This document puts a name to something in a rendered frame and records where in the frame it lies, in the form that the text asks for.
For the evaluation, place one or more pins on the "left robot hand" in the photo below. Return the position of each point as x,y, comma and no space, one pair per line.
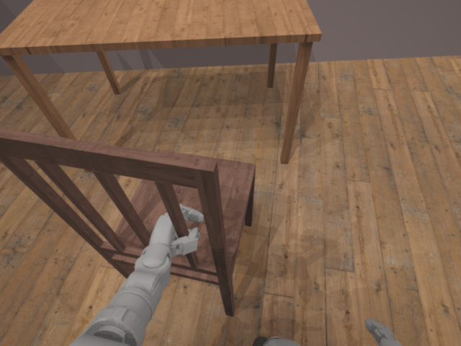
164,232

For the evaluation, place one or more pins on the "chair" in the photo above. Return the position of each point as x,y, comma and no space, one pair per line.
222,190

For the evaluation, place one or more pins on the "table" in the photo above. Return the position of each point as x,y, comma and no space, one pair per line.
74,26

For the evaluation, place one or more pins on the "robot left forearm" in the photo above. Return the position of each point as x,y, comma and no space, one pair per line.
128,314

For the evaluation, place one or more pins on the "right robot hand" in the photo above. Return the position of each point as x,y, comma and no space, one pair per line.
382,334

